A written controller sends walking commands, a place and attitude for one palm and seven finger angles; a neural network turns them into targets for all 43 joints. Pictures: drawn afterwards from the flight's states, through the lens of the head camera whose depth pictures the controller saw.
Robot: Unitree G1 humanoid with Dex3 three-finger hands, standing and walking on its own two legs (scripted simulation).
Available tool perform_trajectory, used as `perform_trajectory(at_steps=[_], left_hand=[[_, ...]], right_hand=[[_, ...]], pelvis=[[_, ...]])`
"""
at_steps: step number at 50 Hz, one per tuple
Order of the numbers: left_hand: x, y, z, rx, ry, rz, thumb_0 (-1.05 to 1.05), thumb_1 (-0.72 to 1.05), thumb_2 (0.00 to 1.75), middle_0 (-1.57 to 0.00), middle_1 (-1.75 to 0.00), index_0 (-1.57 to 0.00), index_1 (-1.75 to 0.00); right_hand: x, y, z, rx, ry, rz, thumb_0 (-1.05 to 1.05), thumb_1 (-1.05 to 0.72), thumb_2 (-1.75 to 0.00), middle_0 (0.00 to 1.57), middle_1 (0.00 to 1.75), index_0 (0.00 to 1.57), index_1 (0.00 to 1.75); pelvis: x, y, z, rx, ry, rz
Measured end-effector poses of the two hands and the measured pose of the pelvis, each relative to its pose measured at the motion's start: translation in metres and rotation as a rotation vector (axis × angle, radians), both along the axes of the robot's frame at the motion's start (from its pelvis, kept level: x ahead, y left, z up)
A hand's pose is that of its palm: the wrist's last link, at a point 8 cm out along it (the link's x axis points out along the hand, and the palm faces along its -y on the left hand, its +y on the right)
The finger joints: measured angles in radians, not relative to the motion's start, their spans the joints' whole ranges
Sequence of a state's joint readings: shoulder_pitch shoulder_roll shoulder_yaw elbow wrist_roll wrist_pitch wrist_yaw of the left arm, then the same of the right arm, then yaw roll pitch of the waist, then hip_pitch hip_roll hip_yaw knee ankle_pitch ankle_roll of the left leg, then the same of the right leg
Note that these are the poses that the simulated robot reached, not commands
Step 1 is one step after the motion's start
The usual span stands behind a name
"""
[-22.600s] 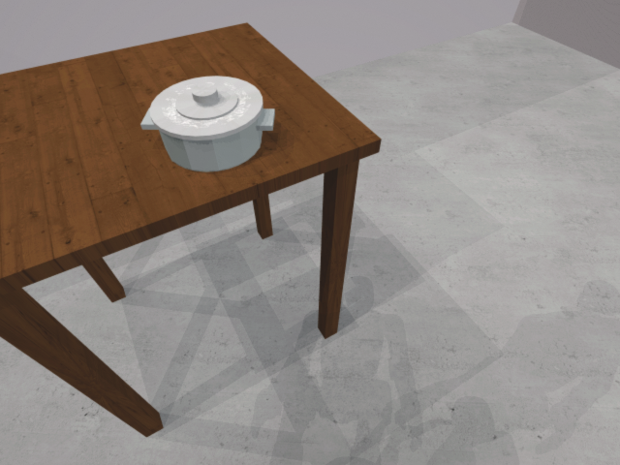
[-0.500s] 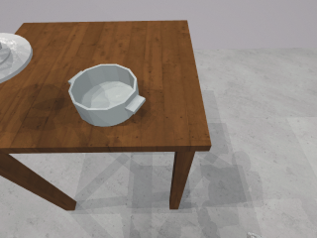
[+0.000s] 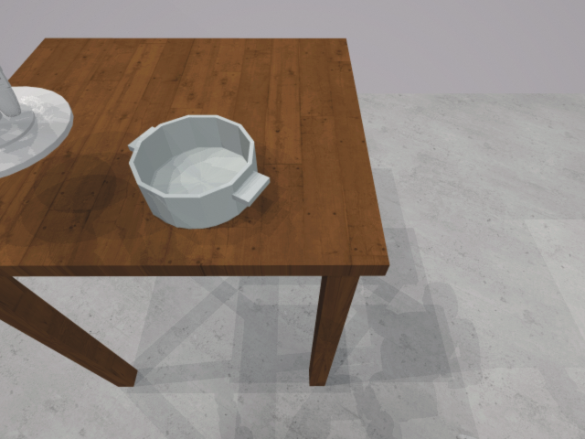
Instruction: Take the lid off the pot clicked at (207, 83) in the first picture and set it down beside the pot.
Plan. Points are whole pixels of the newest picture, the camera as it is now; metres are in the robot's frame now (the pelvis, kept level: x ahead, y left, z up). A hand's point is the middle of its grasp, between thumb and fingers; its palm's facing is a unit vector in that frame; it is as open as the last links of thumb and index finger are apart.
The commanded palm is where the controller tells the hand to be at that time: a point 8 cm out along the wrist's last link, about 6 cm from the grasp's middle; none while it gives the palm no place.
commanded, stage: lower the lid onto the table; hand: left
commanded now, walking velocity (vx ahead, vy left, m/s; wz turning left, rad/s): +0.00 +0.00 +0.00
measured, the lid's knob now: out of the picture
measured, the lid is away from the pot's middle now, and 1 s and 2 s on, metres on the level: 0.24 0.23 0.22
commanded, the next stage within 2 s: open the fingers wide in 1.62 s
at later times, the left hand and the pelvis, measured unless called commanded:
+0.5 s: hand out of the picture +0.43 +0.35 +0.20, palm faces -0.32 -0.17 -0.93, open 6.5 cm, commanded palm +0.44 +0.36 +0.27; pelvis +0.00 +0.01 +0.00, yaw +0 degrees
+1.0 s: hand (17, 153) +0.45 +0.34 +0.16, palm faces -0.40 -0.16 -0.90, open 6.4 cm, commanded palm +0.46 +0.35 +0.23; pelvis +0.00 +0.01 -0.01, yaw -1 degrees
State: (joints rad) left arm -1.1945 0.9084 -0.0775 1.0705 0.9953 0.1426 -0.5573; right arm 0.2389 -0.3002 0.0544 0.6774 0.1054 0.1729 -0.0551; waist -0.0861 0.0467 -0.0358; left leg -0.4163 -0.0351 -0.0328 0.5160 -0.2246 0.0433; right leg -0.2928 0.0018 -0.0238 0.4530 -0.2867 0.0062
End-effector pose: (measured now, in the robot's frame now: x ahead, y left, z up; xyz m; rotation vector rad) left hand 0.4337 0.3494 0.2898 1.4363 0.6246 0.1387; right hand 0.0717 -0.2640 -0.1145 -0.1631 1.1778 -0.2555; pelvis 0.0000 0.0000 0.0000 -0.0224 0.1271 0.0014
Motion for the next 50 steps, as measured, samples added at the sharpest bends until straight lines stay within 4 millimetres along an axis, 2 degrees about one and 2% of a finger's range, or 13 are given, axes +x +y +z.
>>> perform_trajectory(at_steps=[16, 30, 50], left_hand=[[-0.001, -0.001, -0.017, -0.010, 0.007, -0.049, 0.07, 0.32, 0.77, -0.68, -0.88, -0.80, -0.94], [-0.001, 0.007, -0.041, -0.031, 0.067, -0.048, 0.07, 0.32, 0.77, -0.67, -0.87, -0.80, -0.94], [0.018, -0.003, -0.072, -0.049, 0.113, -0.116, 0.07, 0.32, 0.77, -0.67, -0.88, -0.80, -0.94]], right_hand=[[-0.009, 0.000, -0.001, -0.006, 0.015, -0.017, 0.01, -0.91, -0.90, 0.20, 0.30, 0.20, 0.30], [-0.014, 0.003, 0.001, -0.021, 0.019, -0.027, 0.01, -0.91, -0.90, 0.20, 0.30, 0.20, 0.30], [-0.034, 0.004, 0.000, -0.051, 0.065, -0.060, 0.01, -0.91, -0.90, 0.20, 0.30, 0.20, 0.30]], pelvis=[[-0.003, 0.004, -0.001, -0.005, 0.003, -0.001], [-0.005, 0.007, -0.003, -0.010, 0.008, -0.004], [-0.004, 0.011, -0.006, -0.015, 0.037, -0.012]])
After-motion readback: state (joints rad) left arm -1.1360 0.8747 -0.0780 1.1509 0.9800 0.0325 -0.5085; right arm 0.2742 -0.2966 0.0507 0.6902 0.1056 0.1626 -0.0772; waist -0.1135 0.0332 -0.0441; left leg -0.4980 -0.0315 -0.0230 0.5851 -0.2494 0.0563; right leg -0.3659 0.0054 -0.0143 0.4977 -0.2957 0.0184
